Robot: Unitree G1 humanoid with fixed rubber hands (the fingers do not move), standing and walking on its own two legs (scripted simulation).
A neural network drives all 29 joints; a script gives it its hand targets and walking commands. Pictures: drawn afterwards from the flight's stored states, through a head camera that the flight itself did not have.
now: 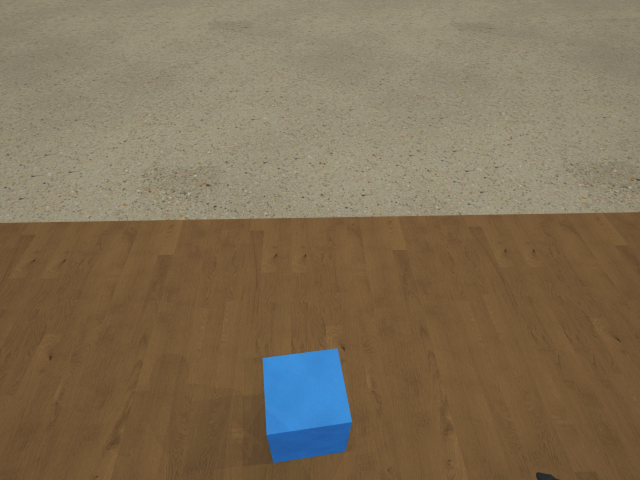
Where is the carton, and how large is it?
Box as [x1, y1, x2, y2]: [263, 348, 351, 462]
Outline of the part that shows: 337,348 263,358 266,432 273,462 345,450 351,419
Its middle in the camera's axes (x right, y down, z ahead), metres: -0.04 +0.47 +1.11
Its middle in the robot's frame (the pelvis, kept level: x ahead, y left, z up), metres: +0.47 +0.02 -0.66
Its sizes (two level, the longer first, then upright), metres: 0.210 0.200 0.250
